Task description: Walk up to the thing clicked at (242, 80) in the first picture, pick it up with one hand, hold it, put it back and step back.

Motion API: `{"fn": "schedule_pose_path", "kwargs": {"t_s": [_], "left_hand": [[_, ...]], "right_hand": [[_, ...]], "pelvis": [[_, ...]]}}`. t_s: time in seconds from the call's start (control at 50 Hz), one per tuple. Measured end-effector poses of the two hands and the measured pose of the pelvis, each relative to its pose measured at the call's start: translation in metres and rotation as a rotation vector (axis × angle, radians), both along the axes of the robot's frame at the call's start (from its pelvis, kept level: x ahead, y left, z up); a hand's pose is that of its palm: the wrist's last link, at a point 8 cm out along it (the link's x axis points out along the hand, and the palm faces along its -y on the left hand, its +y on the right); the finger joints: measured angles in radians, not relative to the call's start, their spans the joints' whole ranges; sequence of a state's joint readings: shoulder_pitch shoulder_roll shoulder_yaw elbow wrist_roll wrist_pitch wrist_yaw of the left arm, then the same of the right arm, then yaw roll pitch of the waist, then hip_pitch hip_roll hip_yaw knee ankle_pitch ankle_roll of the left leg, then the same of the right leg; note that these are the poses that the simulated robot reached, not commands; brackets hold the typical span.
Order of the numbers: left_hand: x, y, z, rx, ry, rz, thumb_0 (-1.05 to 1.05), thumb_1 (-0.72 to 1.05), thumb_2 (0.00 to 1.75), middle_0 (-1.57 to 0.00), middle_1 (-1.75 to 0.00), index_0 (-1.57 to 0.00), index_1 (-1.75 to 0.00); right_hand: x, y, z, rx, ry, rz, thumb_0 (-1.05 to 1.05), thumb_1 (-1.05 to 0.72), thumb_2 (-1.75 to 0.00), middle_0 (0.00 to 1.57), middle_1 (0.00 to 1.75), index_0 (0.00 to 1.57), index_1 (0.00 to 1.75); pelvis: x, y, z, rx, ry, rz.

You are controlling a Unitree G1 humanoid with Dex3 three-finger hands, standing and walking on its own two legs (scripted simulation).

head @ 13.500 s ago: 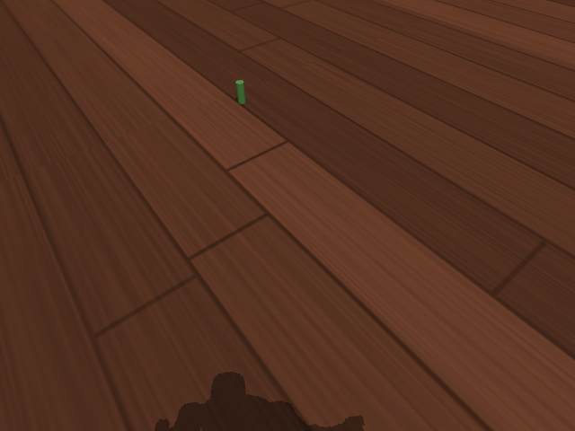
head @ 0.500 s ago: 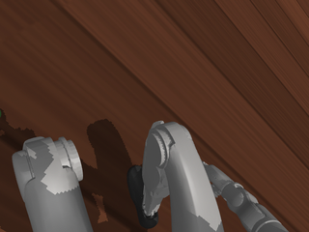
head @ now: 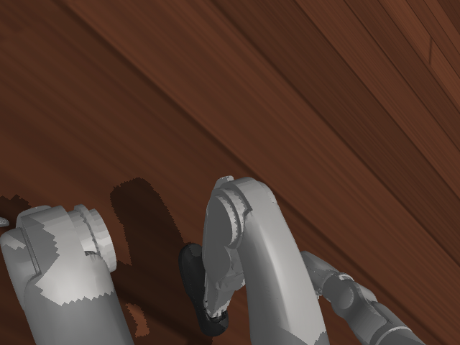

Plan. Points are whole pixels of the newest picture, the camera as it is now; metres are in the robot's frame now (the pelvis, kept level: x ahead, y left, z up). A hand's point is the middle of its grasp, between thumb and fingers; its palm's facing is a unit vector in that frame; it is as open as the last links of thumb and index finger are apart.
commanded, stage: rest palm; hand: left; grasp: from the side
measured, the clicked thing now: out of the picture +0.43 +0.32 -0.20
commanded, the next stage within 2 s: close in 0.02 s
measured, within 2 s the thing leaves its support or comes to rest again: leaves its support in 1.16 s
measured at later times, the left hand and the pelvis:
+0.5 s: hand out of the picture +0.41 +0.30 -0.17, palm faces +0.38 -0.92 -0.01, open 11.0 cm; pelvis +0.00 +0.00 +0.00, yaw -1 degrees
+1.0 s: hand out of the picture +0.42 +0.30 -0.17, palm faces +0.40 -0.92 -0.01, open 7.1 cm; pelvis +0.00 +0.00 +0.00, yaw -2 degrees
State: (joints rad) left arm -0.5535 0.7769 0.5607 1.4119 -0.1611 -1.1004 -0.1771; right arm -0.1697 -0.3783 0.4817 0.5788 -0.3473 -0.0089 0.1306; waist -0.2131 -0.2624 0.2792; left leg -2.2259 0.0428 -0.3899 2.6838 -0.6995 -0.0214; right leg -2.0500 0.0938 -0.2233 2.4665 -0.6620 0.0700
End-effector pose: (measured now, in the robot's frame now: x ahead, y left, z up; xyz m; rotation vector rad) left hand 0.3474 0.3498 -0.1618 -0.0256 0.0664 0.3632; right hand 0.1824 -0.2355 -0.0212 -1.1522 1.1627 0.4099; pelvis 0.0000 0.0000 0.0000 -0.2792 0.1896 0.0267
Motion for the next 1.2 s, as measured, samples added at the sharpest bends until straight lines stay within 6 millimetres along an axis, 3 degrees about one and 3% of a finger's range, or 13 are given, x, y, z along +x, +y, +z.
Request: {"fn": "schedule_pose_path", "kwargs": {"t_s": [0.22,0.62,0.82,1.0,1.2], "left_hand": [[0.007,-0.005,-0.007,0.007,0.003,0.011,-0.02,-0.35,0.19,-0.15,-0.14,-0.13,-0.14],[0.024,-0.005,-0.008,0.024,0.001,0.04,-0.01,0.32,0.64,-0.59,-0.57,-0.58,-0.57],[0.029,-0.001,-0.008,0.028,0.005,0.054,-0.02,0.17,0.76,-0.73,-0.86,-0.79,-0.87],[0.035,-0.004,-0.008,0.026,-0.001,0.046,-0.03,0.03,0.98,-0.79,-1.07,-0.85,-1.1],[0.032,-0.003,0.001,0.016,-0.024,0.048,-0.01,0.0,1.03,-0.83,-1.09,-0.89,-1.1]], "right_hand": [[-0.006,0.003,0.002,-0.022,0.024,0.004,0.0,-0.9,-0.9,0.21,0.3,0.2,0.3],[-0.011,0.002,0.005,-0.051,0.043,-0.001,0.0,-0.87,-0.9,0.21,0.3,0.2,0.3],[-0.016,0.0,0.006,-0.06,0.063,-0.016,0.0,-0.87,-0.89,0.21,0.3,0.2,0.3],[-0.016,-0.001,0.007,-0.064,0.068,-0.022,0.0,-0.88,-0.9,0.21,0.3,0.2,0.3],[-0.012,-0.001,0.008,-0.056,0.048,-0.046,0.0,-0.89,-0.9,0.21,0.3,0.2,0.3]], "pelvis": [[-0.001,0.002,0.0,-0.014,-0.013,-0.008],[-0.002,0.004,0.001,-0.027,-0.016,-0.022],[-0.001,0.004,0.003,-0.029,-0.007,-0.025],[-0.001,0.003,0.005,-0.03,-0.003,-0.026],[-0.001,0.003,0.007,-0.026,0.009,-0.021]]}}
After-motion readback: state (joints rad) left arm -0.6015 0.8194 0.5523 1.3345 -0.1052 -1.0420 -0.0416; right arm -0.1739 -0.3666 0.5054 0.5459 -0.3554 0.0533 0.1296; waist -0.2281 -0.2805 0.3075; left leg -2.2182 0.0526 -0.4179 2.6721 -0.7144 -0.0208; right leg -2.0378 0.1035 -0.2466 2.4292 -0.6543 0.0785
